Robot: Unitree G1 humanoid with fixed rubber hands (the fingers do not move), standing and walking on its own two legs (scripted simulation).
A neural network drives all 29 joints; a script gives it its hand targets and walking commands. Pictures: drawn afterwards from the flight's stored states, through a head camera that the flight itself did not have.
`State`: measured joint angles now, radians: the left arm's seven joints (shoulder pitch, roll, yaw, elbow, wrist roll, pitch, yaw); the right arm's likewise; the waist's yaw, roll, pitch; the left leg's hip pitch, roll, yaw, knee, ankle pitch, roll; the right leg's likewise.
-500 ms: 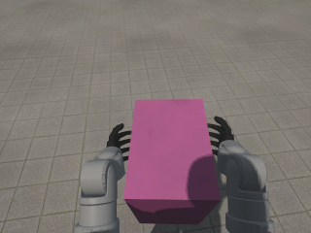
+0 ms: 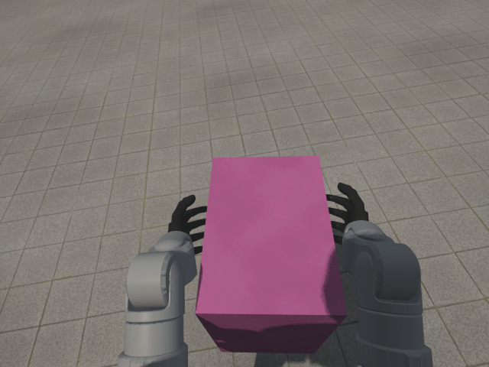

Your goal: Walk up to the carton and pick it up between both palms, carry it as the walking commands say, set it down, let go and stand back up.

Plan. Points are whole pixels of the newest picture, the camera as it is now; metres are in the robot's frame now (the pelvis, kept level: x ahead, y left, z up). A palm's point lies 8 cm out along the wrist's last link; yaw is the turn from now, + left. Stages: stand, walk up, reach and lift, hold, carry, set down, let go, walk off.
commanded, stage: carry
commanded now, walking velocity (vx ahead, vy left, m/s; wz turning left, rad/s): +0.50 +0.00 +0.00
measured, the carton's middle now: (266, 261) +0.30 +0.00 +0.00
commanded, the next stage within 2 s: none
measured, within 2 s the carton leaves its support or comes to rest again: neither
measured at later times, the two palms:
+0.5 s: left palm (196, 120) +0.59 +0.13 +0.09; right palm (318, 105) +0.59 -0.12 +0.10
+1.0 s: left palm (206, 90) +0.72 +0.13 +0.07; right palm (312, 77) +0.72 -0.13 +0.08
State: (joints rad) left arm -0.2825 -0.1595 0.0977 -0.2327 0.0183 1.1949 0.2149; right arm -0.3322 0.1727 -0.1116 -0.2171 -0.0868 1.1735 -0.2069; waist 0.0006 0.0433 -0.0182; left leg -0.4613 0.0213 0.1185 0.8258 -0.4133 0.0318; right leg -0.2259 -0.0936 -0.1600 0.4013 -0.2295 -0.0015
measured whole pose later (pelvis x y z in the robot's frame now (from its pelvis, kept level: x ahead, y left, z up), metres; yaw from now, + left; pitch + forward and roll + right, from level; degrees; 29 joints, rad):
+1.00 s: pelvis +0.42 +0.01 -0.01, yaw -1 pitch +5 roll +0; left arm -0.28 -0.16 0.10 -0.26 0.01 1.19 0.22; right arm -0.33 0.17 -0.10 -0.24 -0.09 1.16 -0.20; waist -0.01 0.01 -0.03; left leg -0.18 0.04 0.14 0.45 -0.35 0.00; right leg -0.35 -0.04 -0.15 0.50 -0.22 -0.04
